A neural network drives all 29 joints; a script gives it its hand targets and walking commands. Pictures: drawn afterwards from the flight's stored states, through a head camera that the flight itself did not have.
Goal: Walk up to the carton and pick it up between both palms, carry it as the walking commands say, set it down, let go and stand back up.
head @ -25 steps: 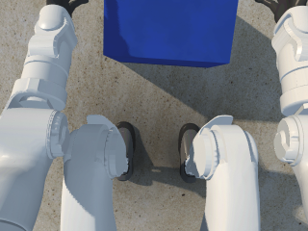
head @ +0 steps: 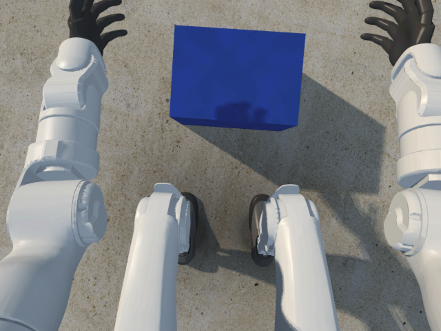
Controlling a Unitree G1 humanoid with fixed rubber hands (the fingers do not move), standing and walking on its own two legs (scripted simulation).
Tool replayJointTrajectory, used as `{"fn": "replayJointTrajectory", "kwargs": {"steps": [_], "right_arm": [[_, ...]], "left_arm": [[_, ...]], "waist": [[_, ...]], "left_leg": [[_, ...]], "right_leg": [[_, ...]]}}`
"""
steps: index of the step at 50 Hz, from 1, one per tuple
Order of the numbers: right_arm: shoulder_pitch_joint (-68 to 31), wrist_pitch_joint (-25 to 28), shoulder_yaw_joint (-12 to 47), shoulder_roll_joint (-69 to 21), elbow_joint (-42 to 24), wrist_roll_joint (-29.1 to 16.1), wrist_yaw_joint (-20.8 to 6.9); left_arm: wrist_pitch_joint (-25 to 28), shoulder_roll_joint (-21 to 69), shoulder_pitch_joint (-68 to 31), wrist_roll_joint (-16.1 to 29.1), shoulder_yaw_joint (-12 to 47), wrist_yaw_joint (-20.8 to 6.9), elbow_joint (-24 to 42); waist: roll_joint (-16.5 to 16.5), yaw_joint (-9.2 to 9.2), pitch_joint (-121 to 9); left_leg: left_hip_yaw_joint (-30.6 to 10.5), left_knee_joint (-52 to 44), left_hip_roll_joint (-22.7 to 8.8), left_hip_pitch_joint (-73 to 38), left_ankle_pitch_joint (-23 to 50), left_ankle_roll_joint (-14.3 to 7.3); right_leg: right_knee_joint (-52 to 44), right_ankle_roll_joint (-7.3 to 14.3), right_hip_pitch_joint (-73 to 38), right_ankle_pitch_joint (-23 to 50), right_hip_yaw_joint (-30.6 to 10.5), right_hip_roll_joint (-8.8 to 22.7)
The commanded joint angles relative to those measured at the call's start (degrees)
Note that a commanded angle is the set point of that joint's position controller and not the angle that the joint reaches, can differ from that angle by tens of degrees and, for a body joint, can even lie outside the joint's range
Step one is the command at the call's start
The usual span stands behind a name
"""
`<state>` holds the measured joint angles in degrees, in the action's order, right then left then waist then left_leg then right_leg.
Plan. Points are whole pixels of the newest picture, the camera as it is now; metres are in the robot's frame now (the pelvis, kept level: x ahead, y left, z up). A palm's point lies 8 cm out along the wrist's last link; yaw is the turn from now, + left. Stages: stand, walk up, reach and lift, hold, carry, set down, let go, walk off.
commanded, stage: set down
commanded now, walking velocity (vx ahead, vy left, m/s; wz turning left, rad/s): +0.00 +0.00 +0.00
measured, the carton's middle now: (234, 85) +0.54 -0.03 -0.38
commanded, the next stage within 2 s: let go in 0.70 s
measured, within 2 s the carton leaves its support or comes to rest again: neither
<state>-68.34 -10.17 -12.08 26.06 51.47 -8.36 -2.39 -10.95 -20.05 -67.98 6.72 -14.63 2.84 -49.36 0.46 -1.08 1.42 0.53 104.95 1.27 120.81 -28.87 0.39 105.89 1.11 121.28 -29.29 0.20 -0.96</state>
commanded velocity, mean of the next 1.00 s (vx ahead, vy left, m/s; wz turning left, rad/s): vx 0.00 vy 0.00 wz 0.00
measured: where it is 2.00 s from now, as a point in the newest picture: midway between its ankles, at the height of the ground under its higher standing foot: (223, 241)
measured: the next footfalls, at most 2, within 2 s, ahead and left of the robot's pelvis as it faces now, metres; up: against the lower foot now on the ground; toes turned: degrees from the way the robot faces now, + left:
none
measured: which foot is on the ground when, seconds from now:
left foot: down 0.00-1.00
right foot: down 0.00-1.00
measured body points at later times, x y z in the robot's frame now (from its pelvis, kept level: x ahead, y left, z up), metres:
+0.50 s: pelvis +0.03 +0.00 +0.14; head +0.33 -0.01 +0.48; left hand +0.55 +0.21 +0.05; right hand +0.54 -0.27 +0.05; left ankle +0.11 +0.12 -0.43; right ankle +0.11 -0.11 -0.43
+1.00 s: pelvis +0.06 +0.00 +0.22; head +0.33 -0.01 +0.58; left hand +0.49 +0.21 +0.11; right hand +0.48 -0.26 +0.11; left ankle +0.11 +0.12 -0.43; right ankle +0.11 -0.11 -0.43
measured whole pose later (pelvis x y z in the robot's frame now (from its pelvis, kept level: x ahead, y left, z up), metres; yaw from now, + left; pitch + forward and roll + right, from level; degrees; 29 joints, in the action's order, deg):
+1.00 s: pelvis +0.06 +0.00 +0.22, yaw -1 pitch +40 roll +0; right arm -38.4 -6.8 -15.1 17.7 40.0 2.2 -5.8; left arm -7.9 -13.2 -36.5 -1.9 -13.0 -1.6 -35.6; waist 0.4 -0.4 -5.5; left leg -0.8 53.6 1.7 76.6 -17.2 -0.1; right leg 53.9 0.3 77.0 -17.2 -1.4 -1.5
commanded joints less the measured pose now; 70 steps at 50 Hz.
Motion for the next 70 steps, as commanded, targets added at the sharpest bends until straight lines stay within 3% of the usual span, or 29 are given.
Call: {"fn": "replayJointTrajectory", "kwargs": {"steps": [1, 24, 34, 40, 45, 48, 53, 59, 63, 70], "right_arm": [[-12.2, 0.5, -1.9, 9.9, -7.7, 0.3, -0.6], [-1.4, 1.3, -6.3, 7.9, -9.6, 2.9, -4.4], [0.8, 3.5, -7.3, 4.4, -4.2, 6.5, -5.1], [4.6, 4.7, -8.4, 3.8, -4.9, 9.1, -4.7], [15.5, 4.1, -7.0, 2.5, -13.1, 10.7, -3.4], [23.8, 4.3, -4.2, 0.9, -18.7, 10.8, -3.3], [36.1, 6.1, -1.5, -1.6, -24.3, 9.4, -2.5], [47.8, 7.9, 1.2, -6.0, -21.1, 8.4, -2.1], [57.5, 9.5, 2.2, -7.5, -21.9, 8.7, -1.7], [71.6, 11.1, 4.1, -7.7, -28.1, 8.9, -1.1]], "left_arm": [[0.4, -8.3, -12.1, -0.4, -1.3, -0.4, 7.8], [0.2, -4.7, 0.5, -2.8, -2.5, -3.1, 13.1], [2.4, -1.1, 3.1, -5.7, -3.8, -3.7, 8.5], [3.5, -0.3, 6.6, -8.2, -4.1, -3.7, 9.1], [3.8, -2.2, 17.6, -9.0, -2.0, -4.3, 15.8], [4.0, -1.0, 26.5, -8.7, 0.6, -4.3, 21.1], [5.9, 0.5, 39.5, -7.8, 2.8, -5.0, 25.0], [8.4, 2.1, 49.0, -5.8, 5.6, -6.1, 20.2], [10.2, 2.7, 57.7, -5.3, 7.2, -6.0, 19.9], [11.9, 2.7, 71.1, -5.4, 9.1, -5.8, 25.9]], "waist": [[-1.5, -0.44, -65.1], [-2.0, 0.6, -62.6], [-1.8, 0.9, -53.3], [-1.2, 0.18, -57.3], [-0.5, 0.18, -68.8], [-0.4, 0.64, -67.8], [-1.6, 0.64, -55.7], [-1.0, 1.15, -35.3], [-0.3, 1.66, -30.2], [-1.0, 1.28, -20.9]], "left_leg": [[2.8, -10.9, 2.4, -35.4, 11.9, 0.5], [1.2, -36.9, 1.9, -56.0, 23.8, 1.2], [0.1, -46.7, 1.3, -60.5, 24.8, 1.4], [0.0, -48.3, 1.7, -66.1, 28.5, 1.9], [0.3, -49.9, 2.0, -75.7, 35.8, 2.2], [-0.5, -52.1, 1.6, -81.8, 39.8, 2.1], [-1.4, -57.3, 0.9, -84.3, 36.5, 1.4], [-1.8, -64.1, 0.3, -84.7, 26.5, 1.0], [-2.1, -67.8, 0.3, -90.8, 27.0, 1.1], [-2.3, -74.9, 0.8, -104.2, 29.3, 1.3]], "right_leg": [[-13.8, -1.9, -36.7, 15.1, 1.4, -1.0], [-39.0, -2.3, -56.2, 26.8, 0.3, -1.4], [-48.7, -2.2, -59.1, 27.5, -0.7, -0.9], [-50.3, -2.0, -63.3, 31.2, -0.2, -1.2], [-51.6, -2.1, -73.8, 39.0, 0.0, -1.1], [-53.9, -2.0, -77.4, 40.5, 0.1, -1.2], [-58.9, -2.1, -84.0, 37.5, -0.7, -1.0], [-65.6, -1.5, -86.4, 28.4, -0.9, -0.6], [-69.5, -1.3, -92.2, 28.8, -0.7, -0.4], [-77.1, -2.0, -104.2, 29.6, -1.0, -0.4]]}}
